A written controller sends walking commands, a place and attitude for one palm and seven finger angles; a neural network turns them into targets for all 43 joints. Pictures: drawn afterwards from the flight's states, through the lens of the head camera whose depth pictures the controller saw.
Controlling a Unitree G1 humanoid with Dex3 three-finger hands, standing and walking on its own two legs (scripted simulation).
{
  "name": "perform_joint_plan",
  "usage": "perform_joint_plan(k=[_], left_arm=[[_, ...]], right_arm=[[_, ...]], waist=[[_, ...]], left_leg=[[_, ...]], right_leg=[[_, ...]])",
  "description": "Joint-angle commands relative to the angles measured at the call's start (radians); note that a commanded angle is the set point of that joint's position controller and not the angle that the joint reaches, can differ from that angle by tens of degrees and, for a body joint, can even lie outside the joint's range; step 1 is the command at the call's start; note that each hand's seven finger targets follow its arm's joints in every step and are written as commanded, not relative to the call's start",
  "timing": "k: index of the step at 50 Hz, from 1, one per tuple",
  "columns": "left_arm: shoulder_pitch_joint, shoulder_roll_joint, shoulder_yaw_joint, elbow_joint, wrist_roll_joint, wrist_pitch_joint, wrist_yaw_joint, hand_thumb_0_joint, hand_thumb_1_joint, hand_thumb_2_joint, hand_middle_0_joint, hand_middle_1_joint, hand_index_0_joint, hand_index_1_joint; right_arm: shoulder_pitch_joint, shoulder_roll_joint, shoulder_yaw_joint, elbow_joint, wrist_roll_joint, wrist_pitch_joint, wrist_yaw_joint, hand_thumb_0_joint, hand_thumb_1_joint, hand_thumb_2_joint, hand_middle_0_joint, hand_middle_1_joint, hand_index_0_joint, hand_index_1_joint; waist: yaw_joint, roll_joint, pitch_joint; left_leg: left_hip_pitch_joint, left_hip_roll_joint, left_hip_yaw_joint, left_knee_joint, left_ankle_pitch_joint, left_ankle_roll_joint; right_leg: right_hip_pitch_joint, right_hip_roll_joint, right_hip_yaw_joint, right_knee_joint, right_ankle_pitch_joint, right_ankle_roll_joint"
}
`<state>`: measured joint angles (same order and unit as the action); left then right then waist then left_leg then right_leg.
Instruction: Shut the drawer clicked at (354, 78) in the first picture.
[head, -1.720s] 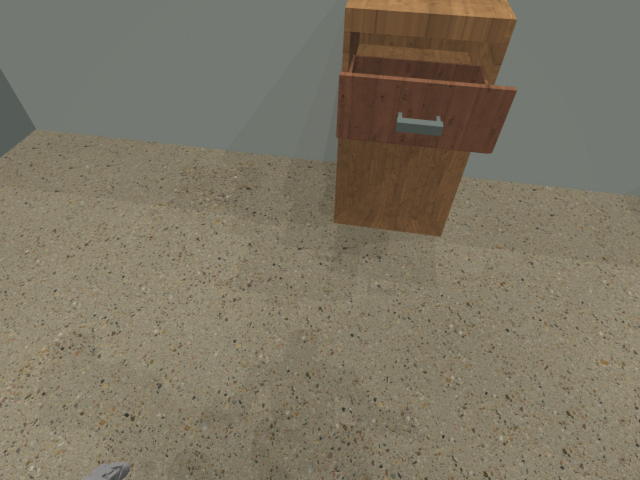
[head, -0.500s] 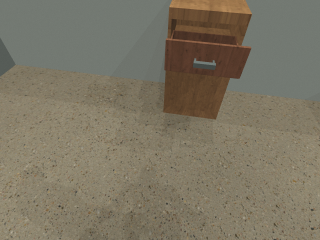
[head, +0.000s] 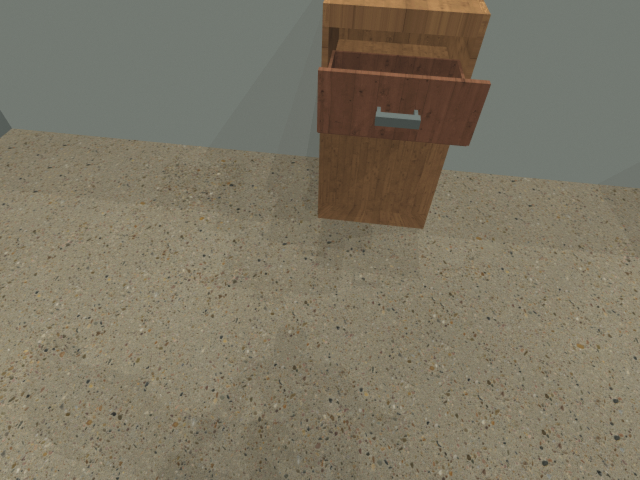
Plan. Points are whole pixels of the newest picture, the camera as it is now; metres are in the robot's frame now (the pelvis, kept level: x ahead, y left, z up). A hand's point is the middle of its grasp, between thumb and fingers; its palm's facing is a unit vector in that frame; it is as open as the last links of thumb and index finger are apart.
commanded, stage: walk to a spot facing it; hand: left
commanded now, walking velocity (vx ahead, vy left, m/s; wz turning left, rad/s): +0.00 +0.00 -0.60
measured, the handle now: (397, 116) +0.99 -0.13 -0.05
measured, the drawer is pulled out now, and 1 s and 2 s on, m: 0.29 0.29 0.29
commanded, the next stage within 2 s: none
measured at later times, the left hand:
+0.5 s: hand out of the picture +0.04 +0.14 -0.15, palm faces -0.17 -0.96 -0.23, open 7.4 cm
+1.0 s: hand (231, 366) +0.33 +0.18 -0.18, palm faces -0.46 -0.87 -0.19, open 7.4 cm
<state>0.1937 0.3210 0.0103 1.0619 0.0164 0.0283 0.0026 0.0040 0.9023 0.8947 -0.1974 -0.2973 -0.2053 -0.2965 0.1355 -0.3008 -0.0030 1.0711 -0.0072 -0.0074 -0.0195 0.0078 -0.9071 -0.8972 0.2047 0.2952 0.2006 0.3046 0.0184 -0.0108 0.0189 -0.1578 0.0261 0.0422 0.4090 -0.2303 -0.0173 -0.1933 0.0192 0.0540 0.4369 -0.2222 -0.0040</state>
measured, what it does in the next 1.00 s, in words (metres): walks ahead, turning right: left foot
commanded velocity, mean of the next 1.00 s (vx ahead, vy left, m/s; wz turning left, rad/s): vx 0.25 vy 0.00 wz -0.60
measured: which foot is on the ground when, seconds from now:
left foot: down 0.00-0.22, up 0.24-0.80, down 0.82-1.00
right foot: down 0.00-0.82, up 0.84-1.00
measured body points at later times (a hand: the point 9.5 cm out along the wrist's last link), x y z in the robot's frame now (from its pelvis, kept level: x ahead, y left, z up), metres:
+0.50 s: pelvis +0.02 -0.04 +0.01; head +0.03 -0.07 +0.45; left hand +0.05 +0.19 -0.13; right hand +0.04 -0.32 -0.14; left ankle +0.05 +0.13 -0.66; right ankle +0.00 -0.10 -0.74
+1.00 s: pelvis +0.20 +0.00 +0.00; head +0.23 +0.04 +0.45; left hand +0.35 +0.23 -0.17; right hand +0.15 -0.24 -0.12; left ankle +0.23 +0.07 -0.74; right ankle +0.09 -0.09 -0.64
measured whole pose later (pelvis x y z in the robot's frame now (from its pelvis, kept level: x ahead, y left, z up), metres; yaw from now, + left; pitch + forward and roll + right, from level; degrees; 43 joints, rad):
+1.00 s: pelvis +0.20 +0.00 +0.00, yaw -33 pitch +0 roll -2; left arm 0.34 0.28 0.11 0.97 0.04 0.01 -0.03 0.01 0.91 0.90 -0.19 -0.30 -0.20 -0.30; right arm 0.26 -0.15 -0.01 0.91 -0.01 -0.08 -0.02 0.01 -0.91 -0.90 0.20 0.30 0.20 0.30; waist 0.04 -0.07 -0.01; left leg -0.19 0.03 0.15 0.46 -0.28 0.05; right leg -0.51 0.02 0.02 1.22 -0.28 -0.01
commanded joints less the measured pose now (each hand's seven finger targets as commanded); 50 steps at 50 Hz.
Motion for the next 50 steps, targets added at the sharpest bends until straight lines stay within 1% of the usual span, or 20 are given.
perform_joint_plan(k=[1, 6, 9, 10, 11, 12, 13, 15, 17, 27, 34, 37, 39, 40, 41, 42, 43, 46, 48, 50], left_arm=[[0.007, 0.109, 0.035, -0.098, 0.001, 0.005, 0.001, 0.000, 0.900, 0.900, -0.200, -0.300, -0.200, -0.300], [0.059, 0.051, 0.051, -0.144, 0.003, 0.018, -0.010, 0.000, 0.900, 0.900, -0.200, -0.300, -0.200, -0.300], [0.165, 0.049, 0.066, -0.134, 0.008, 0.006, -0.016, 0.000, 0.900, 0.900, -0.200, -0.300, -0.200, -0.300], [0.218, 0.121, 0.082, -0.129, 0.018, -0.010, -0.009, 0.000, 0.900, 0.900, -0.200, -0.300, -0.200, -0.300], [0.231, 0.199, 0.093, -0.136, 0.014, -0.018, 0.003, 0.000, 0.900, 0.900, -0.200, -0.300, -0.200, -0.300], [0.239, 0.171, 0.095, -0.142, 0.002, -0.016, 0.012, 0.000, 0.900, 0.900, -0.200, -0.300, -0.200, -0.300], [0.182, 0.139, 0.096, -0.158, 0.001, -0.019, 0.013, 0.000, 0.900, 0.900, -0.200, -0.300, -0.200, -0.300], [0.135, 0.089, 0.082, -0.173, -0.002, -0.031, 0.008, 0.000, 0.900, 0.900, -0.200, -0.300, -0.200, -0.300], [0.160, 0.068, 0.081, -0.172, -0.002, -0.050, 0.002, 0.000, 0.900, 0.900, -0.200, -0.300, -0.200, -0.300], [0.300, 0.032, 0.084, -0.126, 0.006, -0.084, 0.001, 0.000, 0.900, 0.900, -0.200, -0.300, -0.200, -0.300], [0.310, 0.051, 0.088, -0.124, 0.015, -0.084, 0.013, 0.000, 0.900, 0.900, -0.200, -0.300, -0.200, -0.300], [0.254, 0.068, 0.095, -0.143, 0.015, -0.080, 0.014, 0.000, 0.900, 0.900, -0.200, -0.300, -0.200, -0.300], [0.193, 0.074, 0.099, -0.157, 0.011, -0.077, 0.013, 0.000, 0.900, 0.900, -0.200, -0.300, -0.200, -0.300], [0.165, 0.050, 0.100, -0.170, 0.007, -0.077, 0.008, 0.000, 0.900, 0.900, -0.200, -0.300, -0.200, -0.300], [0.191, -0.006, 0.096, -0.179, -0.009, -0.076, -0.005, 0.000, 0.900, 0.900, -0.200, -0.300, -0.200, -0.300], [0.212, -0.029, 0.093, -0.187, -0.006, -0.082, -0.011, 0.000, 0.900, 0.900, -0.200, -0.300, -0.200, -0.300], [0.176, -0.006, 0.099, -0.193, 0.004, -0.078, -0.014, 0.000, 0.900, 0.900, -0.200, -0.300, -0.200, -0.300], [0.177, -0.018, 0.104, -0.154, 0.024, -0.051, -0.038, 0.000, 0.900, 0.900, -0.200, -0.300, -0.200, -0.300], [0.192, -0.061, 0.094, -0.145, 0.022, -0.031, -0.044, 0.000, 0.900, 0.900, -0.200, -0.300, -0.200, -0.300], [0.188, -0.077, 0.091, -0.140, 0.020, -0.021, -0.044, 0.000, 0.900, 0.900, -0.200, -0.300, -0.200, -0.300]], right_arm=[[0.048, -0.153, -0.053, -0.081, -0.004, 0.006, -0.016, 0.000, -0.900, -0.900, 0.200, 0.300, 0.200, 0.300], [0.014, -0.158, -0.081, -0.141, -0.009, 0.003, -0.015, 0.000, -0.900, -0.900, 0.200, 0.300, 0.200, 0.300], [-0.020, -0.142, -0.089, -0.167, -0.010, 0.010, -0.013, 0.000, -0.900, -0.900, 0.200, 0.300, 0.200, 0.300], [-0.007, -0.086, -0.080, -0.179, -0.003, 0.020, -0.006, 0.000, -0.900, -0.900, 0.200, 0.300, 0.200, 0.300], [-0.022, -0.026, -0.064, -0.221, -0.004, 0.023, 0.001, 0.000, -0.900, -0.900, 0.200, 0.300, 0.200, 0.300], [-0.037, -0.065, -0.072, -0.218, -0.008, 0.027, -0.001, 0.000, -0.900, -0.900, 0.200, 0.300, 0.200, 0.300], [-0.043, -0.074, -0.078, -0.214, -0.009, 0.024, 0.006, 0.000, -0.900, -0.900, 0.200, 0.300, 0.200, 0.300], [-0.035, -0.065, -0.081, -0.197, -0.016, 0.012, 0.016, 0.000, -0.900, -0.900, 0.200, 0.300, 0.200, 0.300], [-0.005, -0.045, -0.083, -0.186, -0.021, 0.008, 0.023, 0.000, -0.900, -0.900, 0.200, 0.300, 0.200, 0.300], [-0.070, -0.008, -0.078, -0.242, -0.021, -0.021, 0.025, 0.000, -0.900, -0.900, 0.200, 0.300, 0.200, 0.300], [-0.138, 0.011, -0.071, -0.295, -0.008, -0.041, 0.029, 0.000, -0.900, -0.900, 0.200, 0.300, 0.200, 0.300], [-0.102, 0.013, -0.071, -0.303, 0.001, -0.052, 0.027, 0.000, -0.900, -0.900, 0.200, 0.300, 0.200, 0.300], [0.031, -0.007, -0.077, -0.267, 0.004, -0.060, 0.017, 0.000, -0.900, -0.900, 0.200, 0.300, 0.200, 0.300], [0.176, -0.049, -0.086, -0.222, 0.004, -0.066, 0.001, 0.000, -0.900, -0.900, 0.200, 0.300, 0.200, 0.300], [0.307, -0.154, -0.108, -0.187, -0.010, -0.071, -0.009, 0.000, -0.900, -0.900, 0.200, 0.300, 0.200, 0.300], [0.350, -0.190, -0.110, -0.188, -0.013, -0.065, -0.007, 0.000, -0.900, -0.900, 0.200, 0.300, 0.200, 0.300], [0.284, -0.157, -0.099, -0.213, -0.015, -0.055, -0.004, 0.000, -0.900, -0.900, 0.200, 0.300, 0.200, 0.300], [0.157, -0.005, -0.053, -0.214, -0.011, -0.072, -0.005, 0.000, -0.900, -0.900, 0.200, 0.300, 0.200, 0.300], [0.185, 0.021, -0.045, -0.187, -0.006, -0.089, -0.011, 0.000, -0.900, -0.900, 0.200, 0.300, 0.200, 0.300], [0.238, 0.033, -0.040, -0.156, -0.004, -0.099, -0.019, 0.000, -0.900, -0.900, 0.200, 0.300, 0.200, 0.300]], waist=[[-0.020, 0.071, -0.008], [0.003, 0.196, -0.011], [0.056, 0.105, -0.040], [0.076, -0.162, -0.047], [0.068, -0.372, -0.015], [0.075, -0.251, -0.021], [0.055, -0.240, 0.037], [0.021, -0.083, 0.052], [0.011, -0.047, 0.009], [0.047, -0.100, 0.008], [0.064, -0.106, 0.023], [0.035, -0.140, 0.031], [-0.034, -0.108, 0.008], [-0.094, -0.040, -0.046], [-0.131, 0.222, -0.145], [-0.111, 0.340, -0.132], [-0.094, 0.208, -0.018], [0.000, 0.151, 0.104], [0.019, 0.165, 0.080], [0.021, 0.156, 0.041]], left_leg=[[0.026, 0.174, -0.089, -0.040, 0.111, 0.049], [-0.011, 0.327, -0.115, -0.056, 0.274, 0.167], [-0.104, 0.258, 0.019, 0.178, 0.232, 0.083], [-0.246, 0.124, 0.108, 0.433, -0.094, -0.002], [-0.446, 0.001, 0.062, 0.652, -0.396, -0.042], [-0.441, 0.027, -0.064, 0.716, -0.336, -0.025], [-0.472, 0.055, -0.079, 0.734, -0.247, -0.017], [-0.464, 0.073, -0.074, 0.737, -0.120, -0.028], [-0.450, 0.065, -0.058, 0.715, -0.046, -0.038], [-0.572, 0.065, -0.059, 0.589, -0.012, -0.062], [-0.485, 0.022, -0.049, 0.386, -0.072, -0.050], [-0.313, -0.003, -0.048, 0.262, -0.086, -0.033], [-0.036, -0.015, -0.041, 0.101, -0.003, -0.024], [0.196, 0.021, -0.070, 0.035, -0.009, -0.009], [0.404, 0.270, -0.354, -0.051, -0.195, 0.047], [0.349, 0.468, -0.615, -0.190, -0.321, 0.108], [0.182, 0.470, -0.631, -0.241, -0.384, 0.145], [-0.045, 0.320, -0.304, -0.246, -0.199, 0.054], [-0.032, 0.256, -0.115, -0.207, 0.123, -0.007], [0.028, 0.239, -0.020, -0.160, 0.402, -0.039]], right_leg=[[-0.130, -0.061, 0.063, 0.087, 0.173, -0.008], [-0.185, -0.031, -0.043, 0.385, -0.235, 0.016], [-0.014, -0.054, -0.052, 0.150, -0.020, 0.004], [0.065, -0.191, 0.202, -0.066, 0.088, -0.038], [0.058, -0.380, 0.554, -0.203, 0.147, -0.139], [0.040, -0.355, 0.539, -0.242, -0.054, -0.162], [-0.010, -0.306, 0.514, -0.281, -0.241, -0.147], [-0.023, -0.247, 0.451, -0.255, -0.272, -0.155], [0.011, -0.205, 0.387, -0.248, -0.235, -0.155], [0.150, -0.188, 0.426, -0.229, -0.090, -0.200], [0.155, -0.189, 0.467, -0.179, 0.085, -0.212], [0.055, -0.171, 0.457, -0.128, 0.161, -0.193], [-0.110, -0.116, 0.414, -0.024, 0.120, -0.147], [-0.229, -0.038, 0.345, 0.118, 0.112, -0.115], [-0.405, 0.084, 0.209, 0.397, -0.135, -0.068], [-0.509, 0.097, 0.055, 0.655, -0.342, -0.020], [-0.502, 0.021, 0.065, 0.756, -0.296, -0.018], [-0.474, -0.066, 0.021, 0.843, -0.074, -0.010], [-0.453, -0.062, -0.001, 0.840, 0.009, 0.005], [-0.474, -0.058, -0.017, 0.858, 0.046, 0.011]])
